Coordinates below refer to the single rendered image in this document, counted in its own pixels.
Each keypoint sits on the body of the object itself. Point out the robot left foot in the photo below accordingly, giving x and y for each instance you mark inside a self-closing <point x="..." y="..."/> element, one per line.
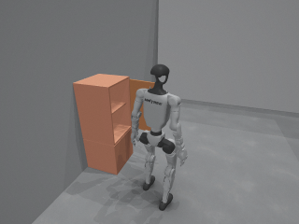
<point x="146" y="185"/>

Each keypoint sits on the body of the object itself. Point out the right robot forearm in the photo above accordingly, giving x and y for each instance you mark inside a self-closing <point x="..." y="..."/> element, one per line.
<point x="178" y="138"/>

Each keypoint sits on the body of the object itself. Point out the right robot hand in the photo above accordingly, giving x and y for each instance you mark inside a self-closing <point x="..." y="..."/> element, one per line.
<point x="183" y="155"/>

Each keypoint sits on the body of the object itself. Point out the robot right upper arm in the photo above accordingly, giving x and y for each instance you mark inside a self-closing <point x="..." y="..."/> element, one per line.
<point x="175" y="103"/>

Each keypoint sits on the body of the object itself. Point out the robot left upper arm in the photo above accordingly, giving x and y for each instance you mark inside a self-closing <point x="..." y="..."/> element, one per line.
<point x="139" y="99"/>

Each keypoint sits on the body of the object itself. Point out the left robot forearm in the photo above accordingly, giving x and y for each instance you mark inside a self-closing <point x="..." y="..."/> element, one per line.
<point x="135" y="124"/>

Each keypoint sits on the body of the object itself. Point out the cupboard door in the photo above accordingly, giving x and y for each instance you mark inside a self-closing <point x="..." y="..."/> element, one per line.
<point x="134" y="86"/>

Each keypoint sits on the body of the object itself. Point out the robot torso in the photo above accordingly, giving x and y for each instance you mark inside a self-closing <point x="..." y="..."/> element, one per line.
<point x="156" y="112"/>

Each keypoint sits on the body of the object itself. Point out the left robot hand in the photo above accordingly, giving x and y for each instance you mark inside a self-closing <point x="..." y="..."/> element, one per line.
<point x="134" y="136"/>

